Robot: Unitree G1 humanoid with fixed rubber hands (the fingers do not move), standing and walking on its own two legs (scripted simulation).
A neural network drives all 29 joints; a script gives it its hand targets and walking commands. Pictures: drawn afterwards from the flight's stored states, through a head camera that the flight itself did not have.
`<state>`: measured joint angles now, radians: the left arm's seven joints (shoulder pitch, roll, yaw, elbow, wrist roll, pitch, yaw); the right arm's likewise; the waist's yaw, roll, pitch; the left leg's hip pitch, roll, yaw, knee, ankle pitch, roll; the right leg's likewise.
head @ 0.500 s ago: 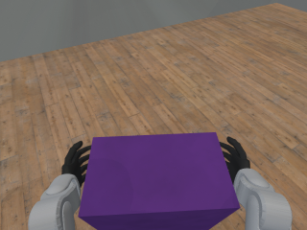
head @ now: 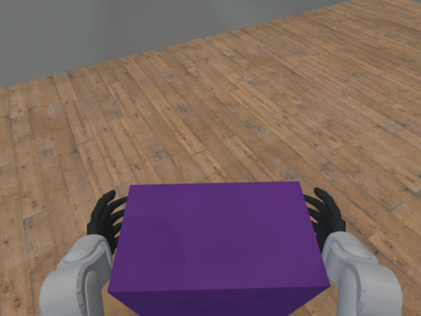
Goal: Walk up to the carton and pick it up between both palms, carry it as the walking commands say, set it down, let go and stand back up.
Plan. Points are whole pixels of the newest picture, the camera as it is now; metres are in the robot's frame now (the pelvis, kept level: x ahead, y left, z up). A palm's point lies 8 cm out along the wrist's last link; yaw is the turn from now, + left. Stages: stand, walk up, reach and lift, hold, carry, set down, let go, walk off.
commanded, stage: carry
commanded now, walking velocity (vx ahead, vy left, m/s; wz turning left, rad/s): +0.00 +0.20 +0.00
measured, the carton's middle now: (215, 258) +0.22 +0.01 +0.01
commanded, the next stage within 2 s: none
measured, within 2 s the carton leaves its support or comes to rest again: neither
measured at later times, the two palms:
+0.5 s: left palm (41, 253) +0.21 +0.28 +0.08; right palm (277, 253) +0.20 -0.09 +0.09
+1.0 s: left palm (18, 271) +0.18 +0.29 +0.10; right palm (275, 274) +0.17 -0.08 +0.10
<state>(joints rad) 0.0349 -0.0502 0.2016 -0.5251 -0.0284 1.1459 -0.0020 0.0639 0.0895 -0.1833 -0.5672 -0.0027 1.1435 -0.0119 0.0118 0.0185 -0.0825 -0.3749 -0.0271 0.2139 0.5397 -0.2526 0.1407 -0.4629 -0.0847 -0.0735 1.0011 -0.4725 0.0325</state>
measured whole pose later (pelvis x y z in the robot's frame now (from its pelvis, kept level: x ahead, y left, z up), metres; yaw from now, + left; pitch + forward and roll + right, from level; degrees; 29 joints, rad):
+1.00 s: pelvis -0.06 +0.11 +0.01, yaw -2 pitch +4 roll -1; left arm 0.02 -0.05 0.20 -0.49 -0.01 1.16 0.01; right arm 0.05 0.08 -0.18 -0.51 0.00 1.14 -0.01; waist 0.02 0.01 -0.12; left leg -0.37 -0.02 0.20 0.42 -0.13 0.11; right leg -0.27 -0.02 -0.08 0.47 -0.26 0.01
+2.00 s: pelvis -0.03 +0.07 +0.01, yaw -1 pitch +4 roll -1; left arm -0.02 -0.06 0.19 -0.36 0.02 1.07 0.00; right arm 0.02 0.06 -0.19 -0.38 -0.01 1.05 0.00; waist 0.01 0.00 -0.13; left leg -0.37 0.04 0.17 0.49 -0.19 0.05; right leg -0.23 0.03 -0.11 0.46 -0.30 -0.05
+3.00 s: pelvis +0.00 +0.06 +0.01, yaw -2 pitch +4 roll +0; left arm -0.01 -0.05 0.18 -0.32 0.03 1.03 0.00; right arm 0.02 0.06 -0.18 -0.34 -0.03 1.01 0.01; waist 0.01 -0.01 -0.14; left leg -0.33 0.04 0.17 0.52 -0.26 0.03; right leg -0.19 0.03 -0.09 0.47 -0.35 -0.05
